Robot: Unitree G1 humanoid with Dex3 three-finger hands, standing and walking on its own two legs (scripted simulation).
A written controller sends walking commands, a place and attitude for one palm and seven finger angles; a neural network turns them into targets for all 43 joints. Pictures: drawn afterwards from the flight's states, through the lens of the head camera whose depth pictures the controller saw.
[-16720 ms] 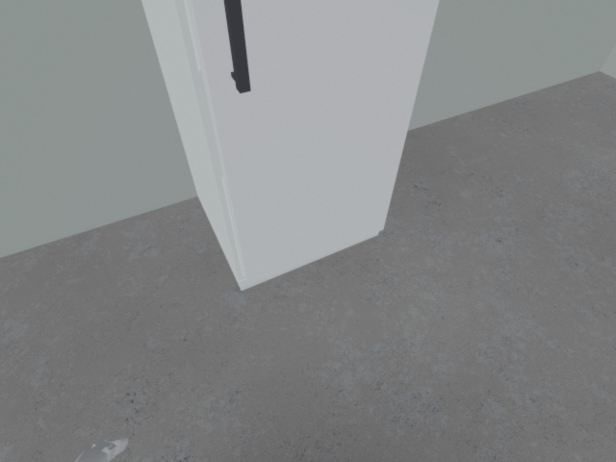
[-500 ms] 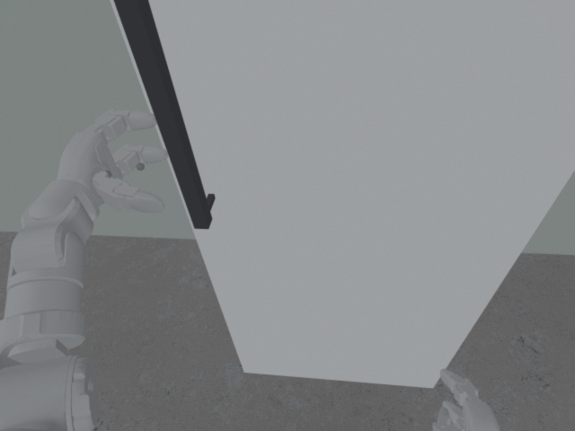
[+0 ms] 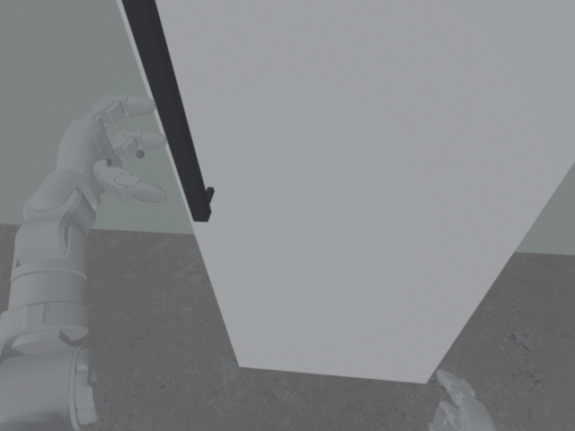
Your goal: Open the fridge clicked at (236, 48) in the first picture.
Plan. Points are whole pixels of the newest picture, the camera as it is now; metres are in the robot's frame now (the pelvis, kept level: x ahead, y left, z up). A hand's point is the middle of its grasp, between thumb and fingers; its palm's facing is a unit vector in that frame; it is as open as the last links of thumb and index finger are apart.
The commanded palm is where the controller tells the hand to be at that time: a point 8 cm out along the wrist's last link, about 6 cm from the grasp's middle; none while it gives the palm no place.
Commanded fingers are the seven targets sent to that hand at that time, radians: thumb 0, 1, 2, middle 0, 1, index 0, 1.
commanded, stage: move the hooked fingers beside the handle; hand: left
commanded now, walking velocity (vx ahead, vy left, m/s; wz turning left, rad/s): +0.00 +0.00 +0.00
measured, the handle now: (177, 103) +0.44 +0.16 +0.27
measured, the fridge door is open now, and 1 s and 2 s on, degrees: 0 0 0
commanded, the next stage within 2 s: feel for the door with the fingertips in 1.30 s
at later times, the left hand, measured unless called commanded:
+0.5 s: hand (142, 139) +0.40 +0.20 +0.24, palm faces -0.02 -1.00 -0.04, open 14.0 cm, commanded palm +0.37 +0.26 +0.23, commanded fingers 0.00 -0.50 0.30 -0.30 -1.20 -0.30 -1.20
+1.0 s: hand (145, 145) +0.40 +0.20 +0.23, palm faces -0.01 -1.00 -0.04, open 14.0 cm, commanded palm +0.37 +0.26 +0.23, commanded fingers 0.00 -0.50 0.30 -0.30 -1.20 -0.30 -1.20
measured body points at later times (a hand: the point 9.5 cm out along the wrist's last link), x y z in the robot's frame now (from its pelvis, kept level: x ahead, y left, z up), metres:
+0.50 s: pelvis +0.01 +0.00 +0.00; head -0.01 -0.02 +0.45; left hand +0.40 +0.26 +0.25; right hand +0.16 -0.24 -0.09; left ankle +0.00 +0.11 -0.74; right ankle +0.00 -0.11 -0.74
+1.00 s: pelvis +0.01 +0.00 +0.00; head -0.01 -0.03 +0.45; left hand +0.40 +0.25 +0.24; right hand +0.18 -0.24 -0.09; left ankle +0.00 +0.11 -0.74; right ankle +0.00 -0.11 -0.74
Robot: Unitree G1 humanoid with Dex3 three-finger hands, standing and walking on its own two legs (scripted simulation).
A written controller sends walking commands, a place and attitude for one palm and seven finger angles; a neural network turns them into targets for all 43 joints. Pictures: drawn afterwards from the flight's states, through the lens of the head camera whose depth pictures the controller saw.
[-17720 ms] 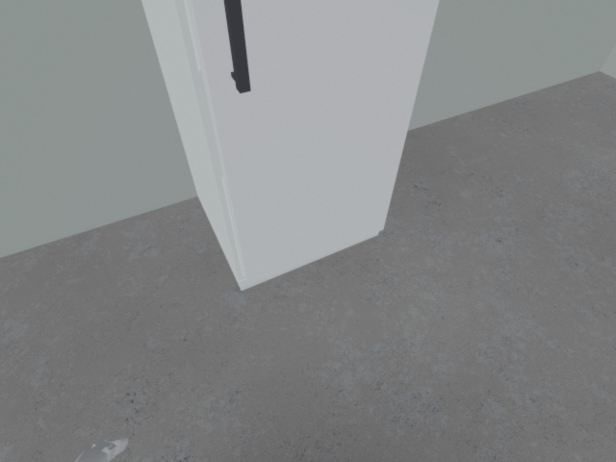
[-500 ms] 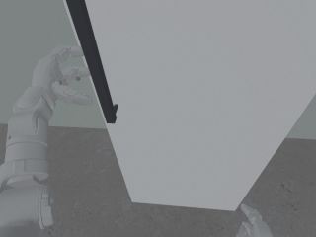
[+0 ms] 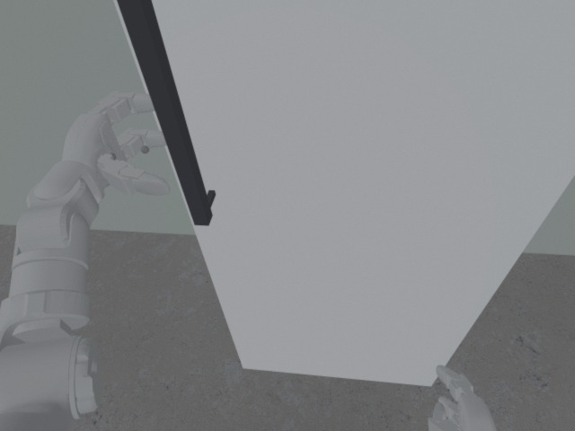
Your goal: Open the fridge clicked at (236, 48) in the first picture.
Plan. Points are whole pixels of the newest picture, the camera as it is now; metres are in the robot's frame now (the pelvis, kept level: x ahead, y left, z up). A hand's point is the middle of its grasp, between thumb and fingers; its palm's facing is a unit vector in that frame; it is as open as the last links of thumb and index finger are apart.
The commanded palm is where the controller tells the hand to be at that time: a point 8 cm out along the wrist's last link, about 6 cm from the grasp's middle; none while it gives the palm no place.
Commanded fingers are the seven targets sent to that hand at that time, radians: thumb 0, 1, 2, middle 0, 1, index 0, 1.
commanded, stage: move the hooked fingers beside the handle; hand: left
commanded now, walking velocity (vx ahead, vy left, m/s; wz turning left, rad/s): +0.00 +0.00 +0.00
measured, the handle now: (177, 107) +0.44 +0.16 +0.27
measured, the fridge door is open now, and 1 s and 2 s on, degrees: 0 0 0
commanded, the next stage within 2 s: feel for the door with the fingertips in 0.30 s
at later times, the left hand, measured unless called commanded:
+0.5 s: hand (143, 161) +0.38 +0.20 +0.23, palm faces -0.02 -1.00 -0.05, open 14.0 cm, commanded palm +0.35 +0.25 +0.23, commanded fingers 0.00 -0.50 0.30 -0.30 -1.20 -0.30 -1.20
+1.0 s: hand (169, 154) +0.38 +0.16 +0.23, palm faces -0.02 -1.00 -0.05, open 14.0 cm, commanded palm +0.36 +0.22 +0.23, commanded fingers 0.00 -0.50 0.30 -0.30 -1.20 -0.30 -1.20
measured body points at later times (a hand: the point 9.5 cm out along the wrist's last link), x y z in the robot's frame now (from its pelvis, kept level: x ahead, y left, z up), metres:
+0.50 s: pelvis +0.00 +0.00 +0.00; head -0.02 -0.03 +0.45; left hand +0.37 +0.25 +0.23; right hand +0.17 -0.24 -0.09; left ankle -0.01 +0.11 -0.74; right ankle -0.01 -0.11 -0.74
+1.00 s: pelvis +0.00 +0.00 +0.00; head -0.02 -0.03 +0.45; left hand +0.38 +0.22 +0.24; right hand +0.17 -0.23 -0.09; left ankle -0.01 +0.11 -0.74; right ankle -0.01 -0.11 -0.74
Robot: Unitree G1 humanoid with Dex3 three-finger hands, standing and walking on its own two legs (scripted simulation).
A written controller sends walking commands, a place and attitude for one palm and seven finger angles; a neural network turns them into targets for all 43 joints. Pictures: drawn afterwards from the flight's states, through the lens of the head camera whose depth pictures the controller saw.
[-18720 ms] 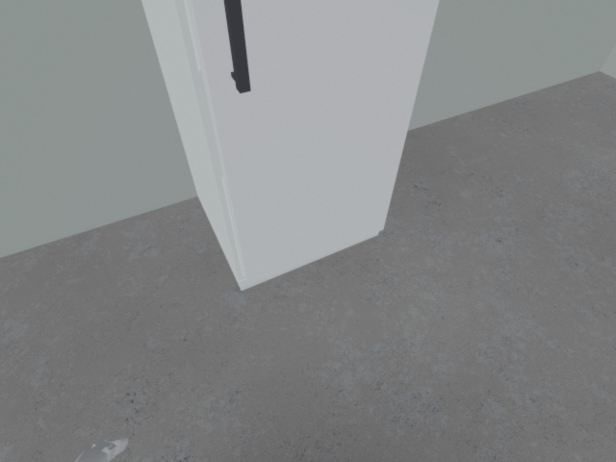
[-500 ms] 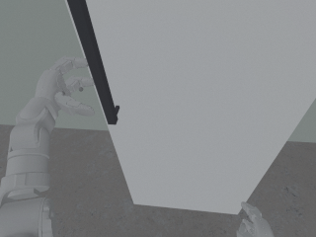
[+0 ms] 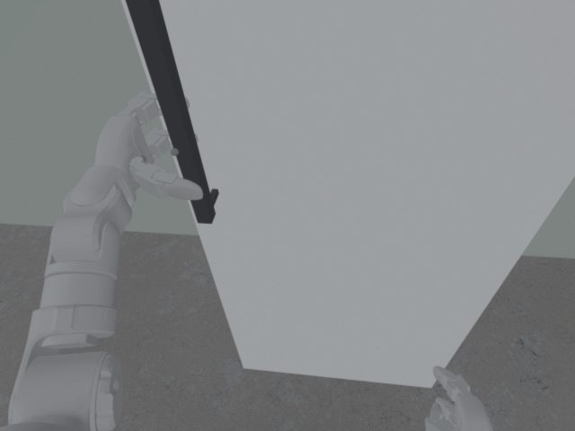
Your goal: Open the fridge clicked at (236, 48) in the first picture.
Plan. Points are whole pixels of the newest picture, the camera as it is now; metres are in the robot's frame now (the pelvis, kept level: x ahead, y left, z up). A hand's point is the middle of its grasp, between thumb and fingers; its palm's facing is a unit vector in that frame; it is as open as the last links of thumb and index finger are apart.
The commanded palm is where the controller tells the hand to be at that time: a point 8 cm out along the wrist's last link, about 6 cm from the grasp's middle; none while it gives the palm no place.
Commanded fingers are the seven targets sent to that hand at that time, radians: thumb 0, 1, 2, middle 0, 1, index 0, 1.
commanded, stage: feel for the door with the fingertips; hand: left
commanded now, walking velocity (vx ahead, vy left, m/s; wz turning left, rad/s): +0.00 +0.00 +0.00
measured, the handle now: (182, 105) +0.44 +0.16 +0.27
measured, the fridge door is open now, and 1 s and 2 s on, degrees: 0 0 0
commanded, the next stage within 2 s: slide the fingers in behind the handle in 0.06 s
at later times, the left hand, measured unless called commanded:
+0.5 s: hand (171, 156) +0.38 +0.17 +0.23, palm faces -0.02 -1.00 -0.05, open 13.9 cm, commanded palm +0.35 +0.22 +0.23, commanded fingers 0.00 -0.50 0.30 -0.30 -1.20 -0.30 -1.20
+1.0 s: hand (182, 156) +0.39 +0.16 +0.23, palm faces -0.01 -1.00 -0.04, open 14.0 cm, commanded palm +0.35 +0.21 +0.23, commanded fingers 0.00 -0.50 0.30 -0.30 -1.20 -0.30 -1.20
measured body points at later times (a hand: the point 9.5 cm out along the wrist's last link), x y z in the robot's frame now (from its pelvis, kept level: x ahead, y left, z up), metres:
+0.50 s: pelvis +0.00 +0.00 +0.00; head -0.02 -0.03 +0.45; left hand +0.38 +0.22 +0.23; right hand +0.16 -0.25 -0.09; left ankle +0.00 +0.11 -0.74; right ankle -0.01 -0.11 -0.74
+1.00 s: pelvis +0.01 +0.00 +0.00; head -0.02 -0.03 +0.45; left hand +0.38 +0.21 +0.23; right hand +0.19 -0.23 -0.09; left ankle +0.00 +0.11 -0.74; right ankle -0.01 -0.11 -0.74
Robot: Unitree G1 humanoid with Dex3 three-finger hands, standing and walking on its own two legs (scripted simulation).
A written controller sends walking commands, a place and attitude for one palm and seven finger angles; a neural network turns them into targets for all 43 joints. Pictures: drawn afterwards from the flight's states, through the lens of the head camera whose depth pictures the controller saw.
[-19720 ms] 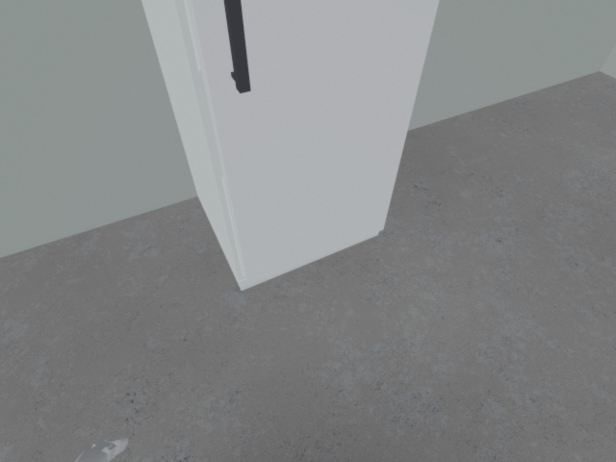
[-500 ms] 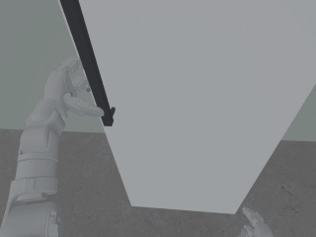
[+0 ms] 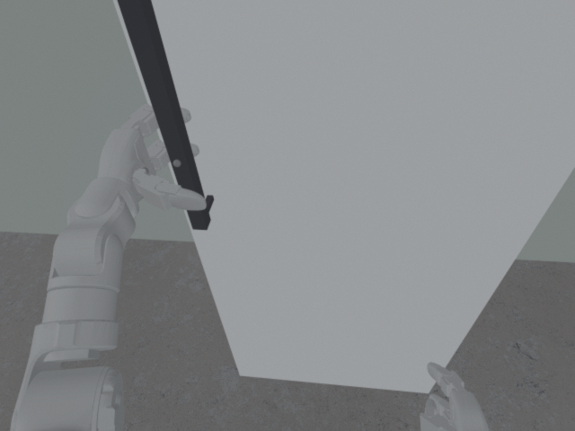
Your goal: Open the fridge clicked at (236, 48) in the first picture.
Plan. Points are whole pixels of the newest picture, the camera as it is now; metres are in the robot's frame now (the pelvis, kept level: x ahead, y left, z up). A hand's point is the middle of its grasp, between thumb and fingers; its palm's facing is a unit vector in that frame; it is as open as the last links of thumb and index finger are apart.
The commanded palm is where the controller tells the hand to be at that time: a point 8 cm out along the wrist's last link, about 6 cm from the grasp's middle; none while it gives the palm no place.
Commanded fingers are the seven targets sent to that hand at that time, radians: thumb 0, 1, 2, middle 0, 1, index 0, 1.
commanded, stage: slide the fingers in behind the handle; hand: left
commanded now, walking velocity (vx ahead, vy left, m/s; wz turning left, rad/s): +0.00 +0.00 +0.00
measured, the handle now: (177, 112) +0.43 +0.17 +0.27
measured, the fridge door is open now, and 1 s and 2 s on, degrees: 0 0 0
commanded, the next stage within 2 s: grip the handle and tug to test in 0.98 s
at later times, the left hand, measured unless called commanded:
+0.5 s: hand (190, 165) +0.37 +0.14 +0.23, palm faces +0.01 -1.00 -0.03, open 14.2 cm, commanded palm +0.34 +0.18 +0.23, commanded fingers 0.00 -0.50 0.30 -0.30 -1.20 -0.30 -1.20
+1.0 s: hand (189, 165) +0.37 +0.14 +0.23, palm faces +0.00 -1.00 -0.04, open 14.2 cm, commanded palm +0.34 +0.19 +0.23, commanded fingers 0.00 -0.50 0.30 -0.30 -1.20 -0.30 -1.20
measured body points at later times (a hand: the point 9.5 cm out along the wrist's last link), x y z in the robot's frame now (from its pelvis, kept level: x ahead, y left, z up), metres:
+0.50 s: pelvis +0.00 +0.00 +0.00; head -0.03 -0.02 +0.45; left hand +0.36 +0.20 +0.23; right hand +0.19 -0.22 -0.09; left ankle -0.01 +0.12 -0.74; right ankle -0.01 -0.10 -0.74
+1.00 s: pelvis +0.00 +0.01 +0.00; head -0.02 -0.02 +0.45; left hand +0.36 +0.20 +0.23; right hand +0.20 -0.21 -0.09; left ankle -0.01 +0.12 -0.74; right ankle -0.01 -0.10 -0.74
